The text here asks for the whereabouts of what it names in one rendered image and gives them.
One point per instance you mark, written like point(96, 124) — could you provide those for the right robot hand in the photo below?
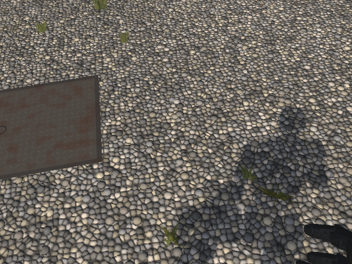
point(337, 236)

